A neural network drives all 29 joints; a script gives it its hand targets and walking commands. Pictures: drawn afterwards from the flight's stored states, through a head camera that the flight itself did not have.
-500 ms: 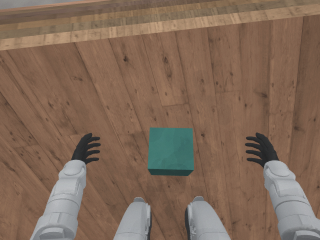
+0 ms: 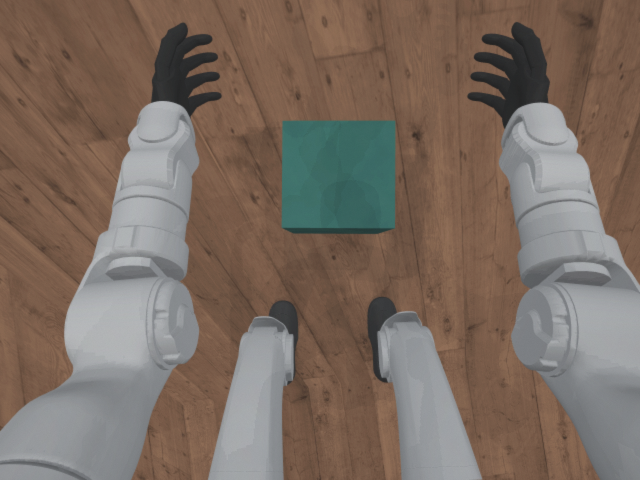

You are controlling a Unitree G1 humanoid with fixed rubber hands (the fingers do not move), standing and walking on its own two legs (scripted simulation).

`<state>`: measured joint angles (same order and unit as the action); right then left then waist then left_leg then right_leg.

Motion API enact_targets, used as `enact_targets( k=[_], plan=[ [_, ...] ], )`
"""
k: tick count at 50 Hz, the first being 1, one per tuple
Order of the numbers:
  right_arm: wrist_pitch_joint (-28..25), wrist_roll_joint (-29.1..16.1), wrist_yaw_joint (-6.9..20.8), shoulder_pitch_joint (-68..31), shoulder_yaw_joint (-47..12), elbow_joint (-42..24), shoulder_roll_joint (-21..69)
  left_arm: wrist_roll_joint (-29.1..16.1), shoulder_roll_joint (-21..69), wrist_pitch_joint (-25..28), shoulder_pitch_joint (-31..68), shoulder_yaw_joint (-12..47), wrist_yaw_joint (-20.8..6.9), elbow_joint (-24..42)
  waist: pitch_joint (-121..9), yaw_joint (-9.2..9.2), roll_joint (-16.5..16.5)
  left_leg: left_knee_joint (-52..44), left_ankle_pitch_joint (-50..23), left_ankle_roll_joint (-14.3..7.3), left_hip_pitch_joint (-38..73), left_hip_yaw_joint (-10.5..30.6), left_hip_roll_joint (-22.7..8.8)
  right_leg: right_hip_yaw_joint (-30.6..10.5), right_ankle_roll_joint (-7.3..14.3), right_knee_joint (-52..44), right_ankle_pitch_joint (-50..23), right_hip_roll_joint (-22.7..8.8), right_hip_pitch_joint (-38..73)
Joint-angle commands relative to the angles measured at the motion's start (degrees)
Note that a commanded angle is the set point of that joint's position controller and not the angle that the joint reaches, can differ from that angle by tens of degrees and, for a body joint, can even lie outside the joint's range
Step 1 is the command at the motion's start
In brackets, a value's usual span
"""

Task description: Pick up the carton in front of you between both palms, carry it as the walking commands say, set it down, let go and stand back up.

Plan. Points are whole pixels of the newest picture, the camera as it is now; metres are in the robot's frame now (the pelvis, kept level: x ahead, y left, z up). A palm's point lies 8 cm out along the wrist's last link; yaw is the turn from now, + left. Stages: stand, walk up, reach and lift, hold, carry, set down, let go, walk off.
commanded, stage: reach and lift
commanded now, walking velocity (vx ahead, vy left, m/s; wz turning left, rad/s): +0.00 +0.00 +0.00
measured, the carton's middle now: (336, 185) +0.49 -0.02 -0.51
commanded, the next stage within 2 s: none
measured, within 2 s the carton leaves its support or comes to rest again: leaves its support in 1.64 s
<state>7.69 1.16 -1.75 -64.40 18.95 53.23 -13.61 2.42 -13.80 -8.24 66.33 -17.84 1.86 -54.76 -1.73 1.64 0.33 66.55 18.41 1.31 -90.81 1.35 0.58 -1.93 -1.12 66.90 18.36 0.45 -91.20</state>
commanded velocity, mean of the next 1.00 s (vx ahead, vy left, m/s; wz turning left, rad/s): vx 0.00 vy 0.00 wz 0.00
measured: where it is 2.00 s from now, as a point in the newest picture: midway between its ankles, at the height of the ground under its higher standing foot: (333, 356)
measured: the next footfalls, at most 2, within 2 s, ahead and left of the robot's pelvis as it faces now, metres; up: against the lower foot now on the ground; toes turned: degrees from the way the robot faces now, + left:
none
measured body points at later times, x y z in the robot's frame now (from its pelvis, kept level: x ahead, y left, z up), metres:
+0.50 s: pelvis -0.01 +0.00 -0.18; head +0.34 +0.00 +0.10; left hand +0.51 +0.18 -0.35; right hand +0.50 -0.22 -0.34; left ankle +0.09 +0.13 -0.60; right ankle +0.09 -0.13 -0.60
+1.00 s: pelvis -0.02 +0.00 -0.27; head +0.35 +0.00 -0.02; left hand +0.53 +0.17 -0.46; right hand +0.51 -0.20 -0.45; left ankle +0.09 +0.13 -0.60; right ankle +0.09 -0.13 -0.60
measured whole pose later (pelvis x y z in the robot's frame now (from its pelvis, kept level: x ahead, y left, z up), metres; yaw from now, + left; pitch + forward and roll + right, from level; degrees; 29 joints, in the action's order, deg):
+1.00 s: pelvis -0.02 +0.00 -0.27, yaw -1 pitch +38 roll +0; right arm 0.3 -15.6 -7.4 -78.4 3.8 62.9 -19.8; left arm -14.2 -21.7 -0.9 79.6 -1.3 6.7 -63.4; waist 19.2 1.5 -0.4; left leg 125.9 33.2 2.9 -130.9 2.7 2.3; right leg -1.7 -2.3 125.4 32.6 1.9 -131.1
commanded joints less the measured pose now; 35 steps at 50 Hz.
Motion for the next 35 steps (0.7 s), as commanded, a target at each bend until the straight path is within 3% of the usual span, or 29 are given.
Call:
enact_targets(
  k=[1, 8, 16, 22, 28, 35],
  plan=[
    [-3.06, 1.92, 0.2, -9.03, 2.43, -4.93, -4.5, 1.95, -4.58, 3.06, 8.54, -2.33, -0.06, 4.62, -54.26, -0.11, -0.37, -2.31, -10.91, 1.18, 24.01, -3.56, 3.79, 3.83, -1.66, -2.91, -12.96, 3.34, 25.84],
    [-6.59, 1.56, -0.17, -2.98, 2.44, -3.41, -2.73, 1.2, -2.19, 6.51, 2.75, -1.11, 0.87, 4.8, -53.01, 0.01, 0.08, 10.28, -16.11, 1.57, 9.88, -2.88, 3.49, 3.11, -1.99, 9.56, -18.67, 3.2, 11.84],
    [-7.68, -6.68, -2.21, -4.39, -4.27, -9.1, -8.53, -6.94, -6.66, 7.07, 4.82, 6.75, 3.3, 11.51, -68.87, 0.45, 1.59, 26.24, -23.44, 2.1, 10.64, -2.95, 3.51, 4.06, -2.39, 25.15, -24.08, 3.04, 8.12],
    [-6.02, -11.1, -3.31, -10.21, -7.89, -11.12, -11.34, -11.0, -9.27, 5.37, 10.61, 9.6, 4.49, 13.27, -69.79, 0.25, 1.49, 33.87, -14.07, 2.39, 7.34, -4.63, 3.27, 5.48, -2.24, 32.61, -14.64, 2.77, 4.64],
    [-4.78, -12.09, -3.87, -17.54, -9.04, -2.95, -12.09, -12.06, -10.59, 4.37, 17.61, 9.93, 4.73, 4.08, -55.25, 0.29, 0.18, 37.66, 1.95, 2.02, -3.51, -4.59, 1.84, 5.02, -2.29, 36.47, 0.14, 1.3, -3.11],
    [-6.35, -12.47, -3.99, -24.86, -10.23, 5.76, -13.32, -13.34, -12.33, 6.25, 24.66, 11.46, 4.52, -4.7, -47.11, 0.28, 0.29, 43.36, 4.98, 1.52, -7.93, -3.26, 0.68, 3.83, -1.8, 42.15, 3.63, 0.25, -8.36]
  ],
)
